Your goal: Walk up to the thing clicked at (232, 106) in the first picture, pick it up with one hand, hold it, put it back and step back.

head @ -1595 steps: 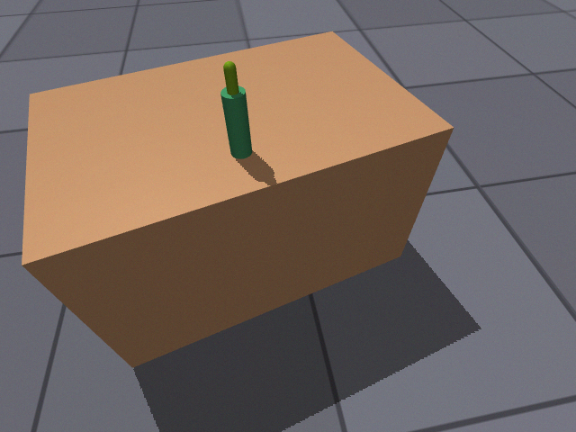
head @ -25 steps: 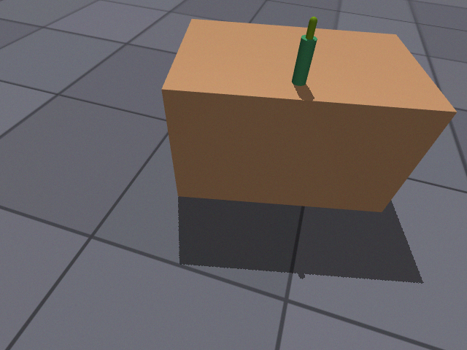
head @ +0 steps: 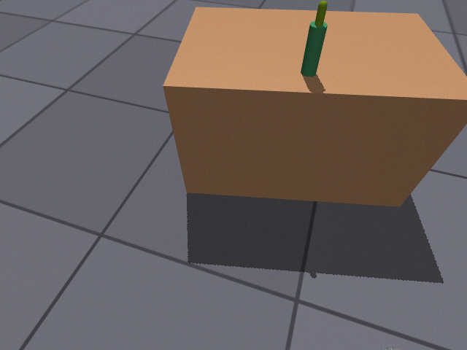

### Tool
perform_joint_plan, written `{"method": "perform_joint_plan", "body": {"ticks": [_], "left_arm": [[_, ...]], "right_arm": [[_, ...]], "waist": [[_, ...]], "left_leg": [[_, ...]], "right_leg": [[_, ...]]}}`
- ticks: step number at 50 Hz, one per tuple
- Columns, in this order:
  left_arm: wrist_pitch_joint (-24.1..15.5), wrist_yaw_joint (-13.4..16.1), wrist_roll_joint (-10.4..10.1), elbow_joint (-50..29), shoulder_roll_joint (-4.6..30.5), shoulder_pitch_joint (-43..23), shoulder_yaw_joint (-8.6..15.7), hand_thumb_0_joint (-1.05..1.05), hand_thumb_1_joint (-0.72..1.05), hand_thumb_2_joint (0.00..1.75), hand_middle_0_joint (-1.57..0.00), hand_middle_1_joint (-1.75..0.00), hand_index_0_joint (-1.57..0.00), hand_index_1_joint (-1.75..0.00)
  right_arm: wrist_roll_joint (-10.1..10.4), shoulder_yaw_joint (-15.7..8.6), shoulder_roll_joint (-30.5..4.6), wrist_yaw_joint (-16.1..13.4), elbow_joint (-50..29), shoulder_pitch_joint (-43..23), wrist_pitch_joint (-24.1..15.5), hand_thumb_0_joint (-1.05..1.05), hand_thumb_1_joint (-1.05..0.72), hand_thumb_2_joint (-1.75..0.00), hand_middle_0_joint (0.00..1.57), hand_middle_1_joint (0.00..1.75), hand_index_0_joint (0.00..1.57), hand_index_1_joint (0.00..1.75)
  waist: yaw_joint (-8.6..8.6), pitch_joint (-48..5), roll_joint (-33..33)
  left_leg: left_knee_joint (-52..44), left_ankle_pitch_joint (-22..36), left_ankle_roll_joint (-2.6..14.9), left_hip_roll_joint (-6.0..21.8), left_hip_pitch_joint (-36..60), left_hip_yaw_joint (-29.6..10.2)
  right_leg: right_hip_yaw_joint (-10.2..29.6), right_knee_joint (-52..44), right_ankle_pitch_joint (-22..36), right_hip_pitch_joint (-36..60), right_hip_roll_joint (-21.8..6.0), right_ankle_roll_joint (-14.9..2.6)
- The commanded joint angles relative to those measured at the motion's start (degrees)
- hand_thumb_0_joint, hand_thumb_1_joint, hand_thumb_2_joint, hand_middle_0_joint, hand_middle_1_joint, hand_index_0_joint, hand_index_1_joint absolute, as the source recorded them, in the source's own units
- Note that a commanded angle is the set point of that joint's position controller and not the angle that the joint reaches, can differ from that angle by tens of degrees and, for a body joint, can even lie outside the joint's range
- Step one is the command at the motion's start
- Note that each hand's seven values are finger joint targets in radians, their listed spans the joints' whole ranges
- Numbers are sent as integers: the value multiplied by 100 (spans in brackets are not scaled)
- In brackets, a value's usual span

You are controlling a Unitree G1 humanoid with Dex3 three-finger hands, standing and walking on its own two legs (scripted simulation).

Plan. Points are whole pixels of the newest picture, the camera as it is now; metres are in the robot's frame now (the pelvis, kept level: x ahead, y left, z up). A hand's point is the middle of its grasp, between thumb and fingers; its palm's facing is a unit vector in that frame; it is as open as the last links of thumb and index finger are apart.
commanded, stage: step back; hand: right
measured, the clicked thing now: (315, 40) +1.06 -0.25 +0.01
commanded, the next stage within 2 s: stand in 0.34 s
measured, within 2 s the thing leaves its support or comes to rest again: neither
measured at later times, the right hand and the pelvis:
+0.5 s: hand out of the picture +0.09 -0.25 -0.14, palm faces +0.02 +0.95 -0.33, open 7.4 cm; pelvis -0.01 +0.00 +0.01, yaw -1 degrees
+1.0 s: hand out of the picture +0.02 -0.27 -0.15, palm faces +0.00 +0.95 -0.32, open 7.4 cm; pelvis -0.03 -0.02 +0.02, yaw -1 degrees
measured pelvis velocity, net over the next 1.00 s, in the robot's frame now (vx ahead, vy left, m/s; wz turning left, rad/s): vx -0.03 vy -0.02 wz -0.01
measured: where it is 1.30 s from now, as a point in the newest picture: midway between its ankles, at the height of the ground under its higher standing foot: outside the picture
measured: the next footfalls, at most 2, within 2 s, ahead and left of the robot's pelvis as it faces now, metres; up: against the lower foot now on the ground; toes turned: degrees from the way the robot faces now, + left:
none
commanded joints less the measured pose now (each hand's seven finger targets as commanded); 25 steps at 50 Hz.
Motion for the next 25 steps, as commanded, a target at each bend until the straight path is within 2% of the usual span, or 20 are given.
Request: {"method": "perform_joint_plan", "body": {"ticks": [1, 5, 9, 12, 15, 16, 17, 19, 22, 25], "left_arm": [[-171, 147, -9, -318, 1244, -344, 225, 0, 90, 90, -20, -30, -20, -30], [-151, 172, 7, -210, 1257, -404, 210, 0, 90, 90, -20, -30, -20, -30], [-115, 170, 29, -167, 1220, -536, 193, 0, 90, 90, -20, -30, -20, -30], [-99, 157, 51, -114, 1207, -623, 175, 0, 90, 90, -20, -30, -20, -30], [-97, 141, 65, -84, 1224, -654, 156, 0, 90, 90, -20, -30, -20, -30], [-99, 136, 71, -74, 1215, -677, 162, 0, 90, 90, -20, -30, -20, -30], [-92, 104, 5, 29, 1024, -663, 52, 0, 90, 90, -20, -30, -20, -30], [-99, 82, -3, 44, 1042, -663, 39, 0, 90, 90, -20, -30, -20, -30], [-122, 92, 14, 106, 1115, -650, 32, 0, 90, 90, -20, -30, -20, -30], [-121, 81, 23, 143, 1129, -631, 15, 0, 90, 90, -20, -30, -20, -30]], "right_arm": [[24, -297, -1347, -127, -224, -240, -167, 0, -90, -90, 20, 30, 20, 30], [47, -277, -1252, -124, -174, -435, -120, 0, -90, -90, 20, 30, 20, 30], [35, -292, -1229, -125, -84, -609, -95, 0, -90, -90, 20, 30, 20, 30], [17, -279, -1203, -104, -79, -797, -80, 0, -90, -90, 20, 30, 20, 30], [-4, -275, -1222, -86, -34, -844, -71, 0, -90, -90, 20, 30, 20, 30], [-1, -277, -1227, -86, -4, -825, -77, 0, -90, -90, 20, 30, 20, 30], [53, -223, -1232, -68, -32, -762, -140, 0, -90, -90, 20, 30, 20, 30], [50, -225, -1289, -55, 10, -832, -194, 0, -90, -90, 20, 30, 20, 30], [56, -218, -1267, -58, 57, -779, -220, 0, -90, -90, 20, 30, 20, 30], [56, -205, -1268, -63, 97, -738, -216, 0, -90, -90, 20, 30, 20, 30]], "waist": [[-83, -820, 159], [-70, -935, 0], [-68, -863, 55], [-70, -622, 103], [-67, -567, 72], [-81, -602, 97], [-134, -721, 143], [-101, -677, 214], [-129, -824, 164], [-127, -740, 134]], "left_leg": [[-511, 2849, 243, 596, 379, -455], [-557, 2775, 240, 609, 442, -346], [-804, 2588, 225, 659, 509, -378], [-1013, 2004, 206, 666, 319, -396], [-1156, 1694, 180, 633, 358, -379], [-1178, 1697, 171, 641, 348, -375], [-1459, 2094, 158, 681, 543, -592], [-1529, 2182, 130, 708, 615, -600], [-1485, 2693, 105, 708, 933, -514], [-1605, 2397, 75, 688, 954, -476]], "right_leg": [[464, -329, 2478, 561, -598, -376], [456, -424, 2566, 731, -590, -340], [403, -511, 2259, 653, -554, -319], [401, -703, 1900, 640, -512, -282], [487, -827, 1765, 612, -542, -289], [448, -837, 1773, 691, -520, -287], [497, -934, 1930, 814, -536, -236], [480, -1060, 1826, 839, -497, -174], [487, -1114, 2216, 946, -574, -189], [503, -1254, 2050, 917, -592, -181]]}}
